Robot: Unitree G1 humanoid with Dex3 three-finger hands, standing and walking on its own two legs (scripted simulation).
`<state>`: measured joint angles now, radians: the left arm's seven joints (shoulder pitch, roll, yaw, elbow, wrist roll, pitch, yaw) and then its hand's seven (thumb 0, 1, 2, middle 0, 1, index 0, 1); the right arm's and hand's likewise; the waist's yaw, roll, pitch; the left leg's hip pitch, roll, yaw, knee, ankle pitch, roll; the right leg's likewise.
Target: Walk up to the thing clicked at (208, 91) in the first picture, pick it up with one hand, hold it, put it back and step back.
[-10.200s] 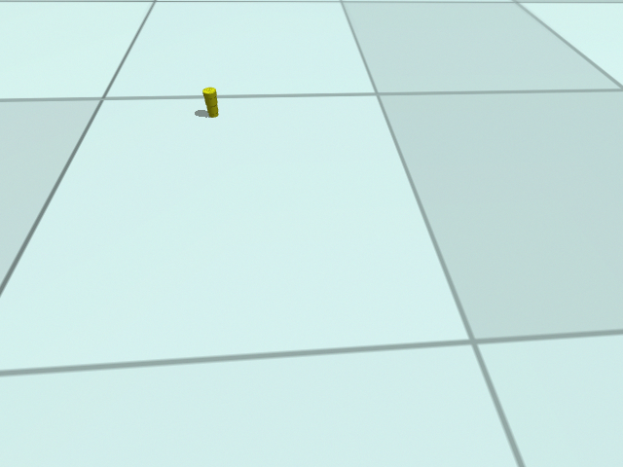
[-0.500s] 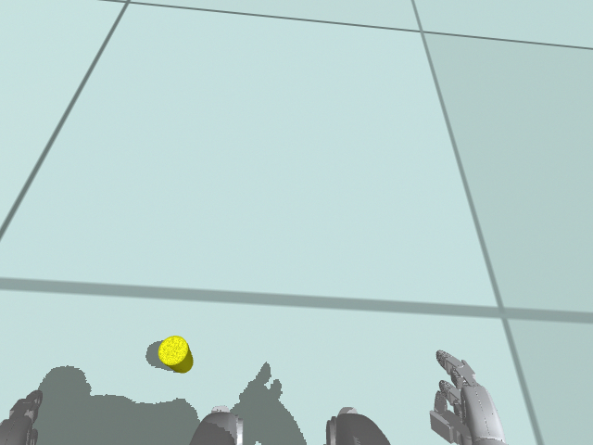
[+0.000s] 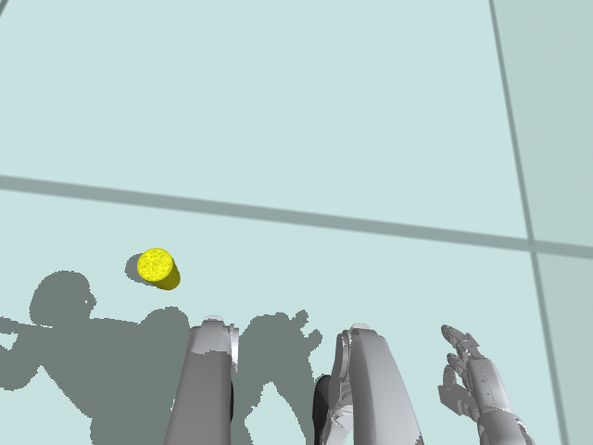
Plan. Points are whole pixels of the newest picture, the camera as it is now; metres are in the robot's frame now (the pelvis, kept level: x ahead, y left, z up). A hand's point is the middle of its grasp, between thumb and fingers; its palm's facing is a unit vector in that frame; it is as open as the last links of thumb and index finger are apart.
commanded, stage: go down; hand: left
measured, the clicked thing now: (162, 272) +0.42 +0.29 -0.46
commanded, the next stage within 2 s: none
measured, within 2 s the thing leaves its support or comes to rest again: neither
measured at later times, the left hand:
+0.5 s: hand out of the picture +0.27 +0.45 -0.10, palm faces +0.34 -0.93 -0.15, open 17.5 cm
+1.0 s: hand out of the picture +0.28 +0.47 -0.13, palm faces +0.35 -0.93 -0.12, open 17.5 cm
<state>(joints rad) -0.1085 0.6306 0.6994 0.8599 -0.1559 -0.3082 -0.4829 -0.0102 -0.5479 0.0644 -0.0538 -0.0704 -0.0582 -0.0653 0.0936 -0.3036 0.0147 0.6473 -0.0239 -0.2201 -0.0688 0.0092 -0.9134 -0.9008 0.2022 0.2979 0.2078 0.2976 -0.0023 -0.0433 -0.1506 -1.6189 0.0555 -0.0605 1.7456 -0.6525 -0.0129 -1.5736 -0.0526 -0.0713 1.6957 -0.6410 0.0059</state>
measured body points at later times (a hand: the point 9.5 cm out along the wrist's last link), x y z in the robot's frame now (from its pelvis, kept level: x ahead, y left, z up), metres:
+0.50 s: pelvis -0.03 +0.00 -0.09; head +0.17 +0.06 +0.31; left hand +0.25 +0.50 -0.09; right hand +0.16 -0.27 -0.19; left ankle +0.06 +0.12 -0.51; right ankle +0.07 -0.13 -0.51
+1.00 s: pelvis -0.04 +0.00 -0.14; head +0.17 +0.07 +0.26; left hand +0.26 +0.51 -0.12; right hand +0.15 -0.27 -0.23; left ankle +0.06 +0.13 -0.51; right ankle +0.07 -0.13 -0.51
